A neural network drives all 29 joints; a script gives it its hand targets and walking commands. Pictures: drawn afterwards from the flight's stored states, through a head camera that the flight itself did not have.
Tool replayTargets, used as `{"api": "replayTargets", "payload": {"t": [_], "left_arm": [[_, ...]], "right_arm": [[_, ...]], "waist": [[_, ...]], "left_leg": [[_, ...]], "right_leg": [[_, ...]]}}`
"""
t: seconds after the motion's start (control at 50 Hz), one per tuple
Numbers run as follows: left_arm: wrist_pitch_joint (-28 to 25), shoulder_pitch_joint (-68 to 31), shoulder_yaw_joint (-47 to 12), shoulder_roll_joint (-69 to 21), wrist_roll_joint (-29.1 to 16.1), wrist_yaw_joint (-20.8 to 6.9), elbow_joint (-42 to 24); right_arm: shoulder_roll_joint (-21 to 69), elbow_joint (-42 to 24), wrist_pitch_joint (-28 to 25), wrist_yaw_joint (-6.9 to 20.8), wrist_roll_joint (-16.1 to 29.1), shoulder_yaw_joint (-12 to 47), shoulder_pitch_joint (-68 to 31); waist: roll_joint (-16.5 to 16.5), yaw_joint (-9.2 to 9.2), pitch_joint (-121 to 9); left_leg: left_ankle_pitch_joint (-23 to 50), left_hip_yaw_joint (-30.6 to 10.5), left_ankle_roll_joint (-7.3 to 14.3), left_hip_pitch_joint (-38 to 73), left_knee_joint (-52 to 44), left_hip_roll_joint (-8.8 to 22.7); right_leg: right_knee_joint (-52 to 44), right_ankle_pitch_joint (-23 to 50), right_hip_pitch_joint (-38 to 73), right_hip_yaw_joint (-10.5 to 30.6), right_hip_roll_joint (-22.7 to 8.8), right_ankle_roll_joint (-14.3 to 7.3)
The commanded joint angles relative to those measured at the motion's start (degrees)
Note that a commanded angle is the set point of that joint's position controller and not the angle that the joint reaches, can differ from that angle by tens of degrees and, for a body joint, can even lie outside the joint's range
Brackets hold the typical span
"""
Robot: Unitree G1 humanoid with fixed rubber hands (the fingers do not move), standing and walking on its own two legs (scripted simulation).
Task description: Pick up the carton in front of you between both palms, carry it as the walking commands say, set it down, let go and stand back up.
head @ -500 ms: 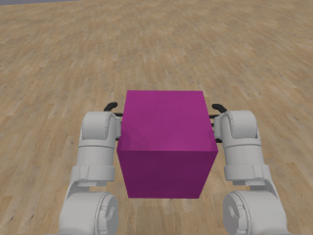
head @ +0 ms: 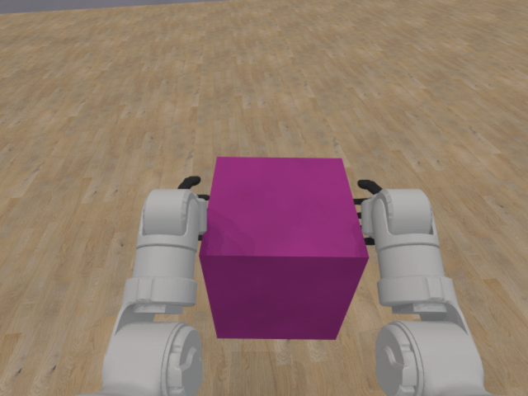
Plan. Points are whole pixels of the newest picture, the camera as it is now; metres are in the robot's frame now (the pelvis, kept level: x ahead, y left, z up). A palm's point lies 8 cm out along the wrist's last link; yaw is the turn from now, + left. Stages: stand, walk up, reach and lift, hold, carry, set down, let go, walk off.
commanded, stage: carry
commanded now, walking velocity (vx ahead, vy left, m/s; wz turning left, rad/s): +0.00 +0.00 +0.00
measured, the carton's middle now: (277, 250) +0.37 -0.01 +0.03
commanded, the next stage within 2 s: none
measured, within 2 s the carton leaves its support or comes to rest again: neither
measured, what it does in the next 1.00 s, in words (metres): stands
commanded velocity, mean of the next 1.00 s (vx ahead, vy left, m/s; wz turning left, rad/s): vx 0.00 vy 0.00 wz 0.00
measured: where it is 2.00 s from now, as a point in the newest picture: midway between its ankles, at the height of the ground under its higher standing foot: outside the picture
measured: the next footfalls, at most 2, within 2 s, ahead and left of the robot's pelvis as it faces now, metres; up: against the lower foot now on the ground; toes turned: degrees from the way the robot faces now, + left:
none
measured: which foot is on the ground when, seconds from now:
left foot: down 0.00-1.00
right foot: down 0.00-1.00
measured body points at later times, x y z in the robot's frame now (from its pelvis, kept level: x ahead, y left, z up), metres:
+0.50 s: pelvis +0.00 +0.00 +0.00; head -0.02 -0.01 +0.45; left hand +0.36 +0.14 +0.14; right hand +0.36 -0.15 +0.13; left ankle +0.02 +0.14 -0.73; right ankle +0.03 -0.07 -0.73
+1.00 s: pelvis +0.00 +0.00 +0.00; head -0.02 -0.01 +0.45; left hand +0.37 +0.14 +0.14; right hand +0.36 -0.15 +0.12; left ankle +0.02 +0.14 -0.73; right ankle +0.03 -0.07 -0.73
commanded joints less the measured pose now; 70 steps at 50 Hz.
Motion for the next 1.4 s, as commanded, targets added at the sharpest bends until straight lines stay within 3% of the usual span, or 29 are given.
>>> {"api": "replayTargets", "payload": {"t": [0.0,0.1,0.22,0.38,0.46,0.54,0.6,0.7,0.78,0.88,1.02,1.12,1.22,1.34,1.38], "left_arm": [[-1.7,-46.5,-25.9,-65.2,-28.9,-22.7,-8.7],[-0.7,-43.3,-26.2,-64.7,-28.5,-22.1,-7.1],[-1.0,-37.9,-24.1,-64.3,-26.5,-22.6,-1.9],[-1.1,-46.2,-26.4,-64.9,-29.0,-22.3,-8.7],[-0.6,-41.5,-25.7,-64.4,-28.1,-22.1,-5.7],[-0.9,-37.7,-24.2,-64.2,-26.6,-22.5,-1.8],[-1.5,-40.6,-24.5,-65.0,-27.2,-23.0,-3.4],[-1.3,-46.7,-26.2,-64.9,-29.0,-22.4,-8.9],[-0.6,-42.5,-25.9,-64.6,-28.4,-22.1,-6.5],[-0.9,-37.8,-24.1,-64.3,-26.5,-22.6,-1.7],[-1.5,-47.0,-26.1,-65.0,-29.0,-22.5,-9.0],[-0.6,-41.9,-25.8,-64.5,-28.2,-22.1,-5.9],[-1.0,-38.0,-24.1,-64.4,-26.5,-22.7,-1.6],[-1.6,-46.9,-25.9,-65.1,-29.0,-22.6,-8.9],[-1.1,-46.0,-26.2,-64.9,-28.9,-22.3,-8.4]], "right_arm": [[66.5,-10.5,-2.6,20.3,29.2,26.2,-48.4],[64.6,-9.3,-1.7,19.2,28.1,25.1,-44.6],[65.3,-3.5,-1.6,20.1,26.4,23.6,-39.0],[65.4,-11.0,-2.2,19.6,29.1,26.1,-48.2],[64.6,-7.7,-1.5,19.2,27.5,24.5,-42.6],[65.1,-3.5,-1.5,19.9,26.4,23.5,-38.8],[66.2,-5.3,-2.2,20.6,27.4,24.5,-42.2],[65.7,-11.2,-2.3,19.8,29.3,26.2,-48.7],[64.6,-8.6,-1.6,19.2,27.8,24.8,-43.7],[65.2,-3.4,-1.6,20.0,26.4,23.6,-39.0],[66.1,-11.2,-2.5,19.9,29.4,26.3,-49.1],[64.6,-8.0,-1.5,19.2,27.6,24.5,-43.0],[65.3,-3.4,-1.7,20.1,26.4,23.6,-39.2],[66.4,-11.0,-2.6,20.1,29.4,26.3,-49.1],[65.3,-11.0,-2.2,19.6,29.1,26.0,-48.1]], "waist": [[-1.7,0.12,-21.0],[-2.0,-0.03,-20.8],[-1.5,0.2,-24.4],[-1.8,-0.01,-20.1],[-2.0,0.03,-21.8],[-1.5,0.19,-24.4],[-1.6,0.2,-23.4],[-1.8,0.02,-20.1],[-1.9,0.0,-21.3],[-1.5,0.18,-24.4],[-1.7,0.07,-20.3],[-1.9,0.02,-21.7],[-1.4,0.19,-24.4],[-1.7,0.1,-20.6],[-1.8,-0.02,-20.1]], "left_leg": [[5.3,-3.7,2.1,6.9,-2.0,4.5],[4.6,-3.8,2.1,7.5,-2.0,4.2],[9.5,-3.9,2.5,8.9,-0.8,4.7],[4.1,-3.7,2.0,6.9,-2.2,4.3],[5.6,-4.0,2.2,8.1,-1.9,4.3],[9.4,-4.0,2.5,9.1,-0.9,4.7],[8.1,-3.8,2.3,8.1,-1.2,4.6],[4.1,-3.6,2.0,6.7,-2.1,4.3],[5.0,-3.9,2.1,7.8,-1.9,4.3],[9.5,-3.9,2.5,8.9,-0.8,4.7],[4.4,-3.7,2.0,6.7,-2.1,4.4],[5.5,-4.0,2.2,8.1,-1.9,4.4],[9.5,-3.9,2.5,8.9,-0.8,4.7],[4.8,-3.6,2.1,6.8,-2.1,4.4],[4.1,-3.7,2.0,6.9,-2.2,4.3]], "right_leg": [[-5.6,14.0,8.3,8.6,-9.8,-0.3],[-6.6,11.9,7.9,8.9,-9.9,-0.1],[-3.7,19.1,10.3,7.9,-9.5,-0.2],[-6.8,11.6,7.5,9.0,-10.0,-0.2],[-5.9,12.6,8.3,8.6,-9.7,-0.1],[-3.8,18.4,10.1,7.9,-9.4,-0.2],[-4.1,18.3,9.8,8.0,-9.6,-0.3],[-6.7,11.8,7.6,8.9,-10.0,-0.2],[-6.3,12.1,8.1,8.8,-9.8,-0.1],[-3.8,18.9,10.3,7.9,-9.5,-0.2],[-6.3,12.3,7.8,8.8,-9.9,-0.2],[-5.9,12.4,8.2,8.6,-9.7,-0.1],[-3.7,19.0,10.2,7.9,-9.5,-0.2],[-6.0,13.0,8.0,8.6,-9.8,-0.2],[-6.9,11.3,7.5,9.0,-10.0,-0.2]]}}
